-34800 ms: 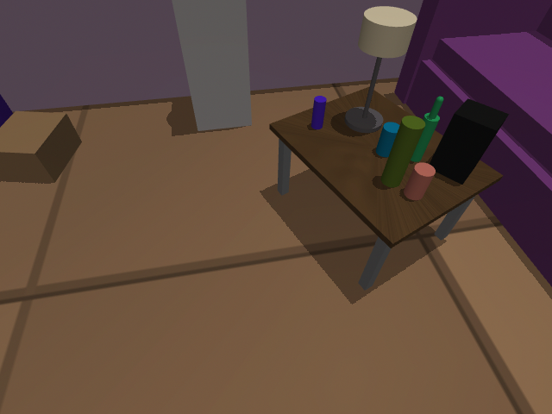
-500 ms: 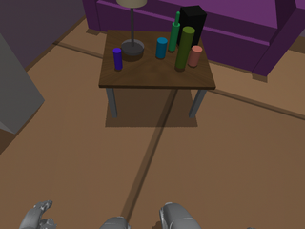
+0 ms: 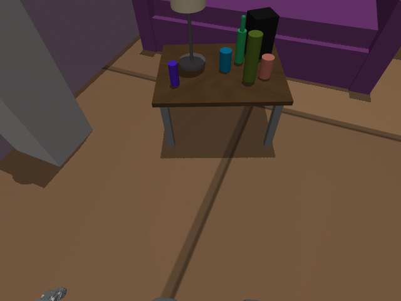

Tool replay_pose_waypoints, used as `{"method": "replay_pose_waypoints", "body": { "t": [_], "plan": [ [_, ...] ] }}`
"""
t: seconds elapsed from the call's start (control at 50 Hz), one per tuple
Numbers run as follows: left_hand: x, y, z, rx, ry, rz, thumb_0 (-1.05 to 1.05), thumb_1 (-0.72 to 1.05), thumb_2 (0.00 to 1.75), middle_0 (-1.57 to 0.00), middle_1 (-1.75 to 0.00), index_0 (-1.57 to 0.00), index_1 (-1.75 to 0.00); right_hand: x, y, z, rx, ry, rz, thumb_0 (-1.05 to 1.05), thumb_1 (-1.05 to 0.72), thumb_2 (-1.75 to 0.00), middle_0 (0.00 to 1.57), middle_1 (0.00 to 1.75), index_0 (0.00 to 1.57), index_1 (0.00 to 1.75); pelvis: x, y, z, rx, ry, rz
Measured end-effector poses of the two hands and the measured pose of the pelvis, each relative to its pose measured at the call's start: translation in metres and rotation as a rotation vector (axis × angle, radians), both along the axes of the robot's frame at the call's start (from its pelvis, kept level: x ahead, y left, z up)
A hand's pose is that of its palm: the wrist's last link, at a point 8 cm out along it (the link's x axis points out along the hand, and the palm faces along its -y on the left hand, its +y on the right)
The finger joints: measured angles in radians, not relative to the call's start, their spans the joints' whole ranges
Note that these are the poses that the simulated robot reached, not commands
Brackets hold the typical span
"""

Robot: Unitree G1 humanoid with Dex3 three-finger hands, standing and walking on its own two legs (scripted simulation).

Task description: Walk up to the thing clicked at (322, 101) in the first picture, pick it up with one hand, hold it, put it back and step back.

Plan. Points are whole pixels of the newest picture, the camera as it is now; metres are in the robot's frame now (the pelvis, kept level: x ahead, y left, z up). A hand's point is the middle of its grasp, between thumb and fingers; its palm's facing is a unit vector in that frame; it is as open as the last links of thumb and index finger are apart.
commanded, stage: step back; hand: left
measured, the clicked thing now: (173, 74) +1.17 +0.21 -0.29
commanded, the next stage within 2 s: stand in 0.90 s
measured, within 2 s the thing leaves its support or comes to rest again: neither
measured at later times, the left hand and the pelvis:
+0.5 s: hand out of the picture +0.05 +0.25 -0.13, palm faces +0.04 -0.92 -0.38, open 7.4 cm; pelvis +0.01 -0.01 +0.01, yaw +1 degrees
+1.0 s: hand (82, 295) +0.14 +0.27 -0.13, palm faces +0.00 -0.94 -0.35, open 7.4 cm; pelvis +0.04 +0.02 +0.02, yaw +0 degrees
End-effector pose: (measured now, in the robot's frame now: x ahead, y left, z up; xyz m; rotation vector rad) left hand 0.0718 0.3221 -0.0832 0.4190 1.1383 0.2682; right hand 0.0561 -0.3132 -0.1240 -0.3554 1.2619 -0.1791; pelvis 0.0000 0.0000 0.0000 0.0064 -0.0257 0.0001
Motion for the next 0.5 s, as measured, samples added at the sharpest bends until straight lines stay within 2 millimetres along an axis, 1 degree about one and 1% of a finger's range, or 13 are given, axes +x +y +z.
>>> {"method": "replay_pose_waypoints", "body": {
  "t": [0.06, 0.1, 0.14, 0.18, 0.26, 0.3, 0.36, 0.44, 0.5],
  "plan": [
    [-0.008, 0.009, -0.007, -0.009, -0.016, 0.019, 0.01, 0.90, 0.89, -0.21, -0.30, -0.20, -0.30, -0.017, 0.011, 0.002, 0.003, 0.019, -0.001, 0.00, -0.91, -0.90, 0.21, 0.30, 0.21, 0.30, -0.008, 0.003, -0.001, 0.047, -0.028, -0.003],
    [-0.016, 0.008, -0.009, -0.027, 0.001, 0.029, 0.01, 0.90, 0.89, -0.21, -0.30, -0.20, -0.30, -0.024, 0.017, 0.007, 0.014, -0.001, -0.008, 0.00, -0.91, -0.90, 0.21, 0.30, 0.21, 0.30, -0.009, 0.004, 0.002, 0.040, -0.026, -0.006],
    [-0.021, 0.005, -0.010, -0.049, 0.023, 0.028, 0.01, 0.90, 0.89, -0.21, -0.30, -0.20, -0.30, -0.028, 0.017, 0.012, 0.019, -0.016, -0.015, 0.00, -0.91, -0.90, 0.21, 0.30, 0.21, 0.30, -0.009, 0.003, 0.006, 0.020, -0.025, 0.001],
    [-0.024, 0.000, -0.011, -0.064, 0.032, 0.023, 0.01, 0.90, 0.89, -0.21, -0.30, -0.20, -0.30, -0.027, 0.015, 0.015, 0.018, -0.030, -0.016, 0.00, -0.91, -0.90, 0.21, 0.30, 0.21, 0.30, -0.009, 0.000, 0.008, 0.017, -0.024, -0.007],
    [-0.026, -0.012, -0.015, -0.065, 0.048, 0.017, 0.01, 0.90, 0.89, -0.21, -0.30, -0.20, -0.30, -0.017, 0.001, 0.012, 0.022, -0.061, -0.021, 0.00, -0.90, -0.90, 0.21, 0.30, 0.21, 0.30, -0.009, -0.011, 0.004, 0.010, -0.029, -0.020],
    [-0.027, -0.021, -0.016, -0.065, 0.040, 0.022, 0.01, 0.90, 0.89, -0.21, -0.30, -0.20, -0.30, -0.010, -0.005, 0.009, 0.019, -0.063, -0.020, 0.00, -0.91, -0.90, 0.21, 0.30, 0.21, 0.30, -0.007, -0.015, 0.003, -0.021, -0.036, -0.007],
    [-0.030, -0.030, -0.014, -0.075, 0.024, 0.038, 0.01, 0.90, 0.89, -0.21, -0.30, -0.20, -0.30, 0.004, -0.010, 0.010, 0.011, -0.062, 0.000, 0.00, -0.91, -0.90, 0.21, 0.30, 0.21, 0.30, -0.002, -0.019, 0.005, -0.007, -0.030, -0.004],
    [-0.032, -0.033, -0.009, -0.081, 0.026, 0.063, 0.01, 0.90, 0.89, -0.21, -0.30, -0.20, -0.30, 0.023, -0.013, 0.015, 0.003, -0.068, 0.029, 0.00, -0.91, -0.90, 0.21, 0.30, 0.21, 0.30, 0.005, -0.016, 0.009, -0.004, -0.026, 0.012],
    [-0.029, -0.027, -0.010, -0.080, 0.041, 0.069, 0.01, 0.90, 0.89, -0.21, -0.30, -0.20, -0.30, 0.035, -0.010, 0.016, -0.002, -0.062, 0.043, 0.00, -0.91, -0.90, 0.21, 0.30, 0.20, 0.30, 0.012, -0.011, 0.009, -0.005, -0.019, 0.018]
  ]
}}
